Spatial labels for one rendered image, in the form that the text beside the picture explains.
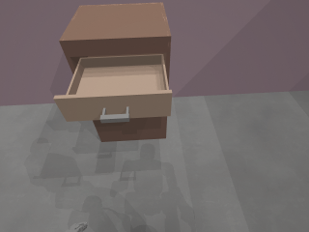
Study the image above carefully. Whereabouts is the cabinet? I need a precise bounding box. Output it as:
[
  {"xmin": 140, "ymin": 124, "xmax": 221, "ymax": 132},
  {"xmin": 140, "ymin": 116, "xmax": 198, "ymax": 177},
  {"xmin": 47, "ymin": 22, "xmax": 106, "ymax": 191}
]
[{"xmin": 59, "ymin": 2, "xmax": 172, "ymax": 142}]

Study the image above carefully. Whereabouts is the drawer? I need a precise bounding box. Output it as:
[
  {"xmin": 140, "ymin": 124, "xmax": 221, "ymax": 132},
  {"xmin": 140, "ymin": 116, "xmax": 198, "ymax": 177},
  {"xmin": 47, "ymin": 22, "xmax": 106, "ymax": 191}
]
[{"xmin": 53, "ymin": 54, "xmax": 173, "ymax": 122}]

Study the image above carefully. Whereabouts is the robot left hand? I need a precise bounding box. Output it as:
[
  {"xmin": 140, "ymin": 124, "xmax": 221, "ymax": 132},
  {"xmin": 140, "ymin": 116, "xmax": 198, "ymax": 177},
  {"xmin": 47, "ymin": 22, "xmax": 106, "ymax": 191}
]
[{"xmin": 66, "ymin": 221, "xmax": 88, "ymax": 232}]

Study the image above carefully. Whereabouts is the handle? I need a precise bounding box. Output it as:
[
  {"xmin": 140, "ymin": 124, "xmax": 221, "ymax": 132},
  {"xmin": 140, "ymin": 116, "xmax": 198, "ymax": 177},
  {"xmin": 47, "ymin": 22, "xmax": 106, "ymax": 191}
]
[{"xmin": 99, "ymin": 106, "xmax": 130, "ymax": 124}]

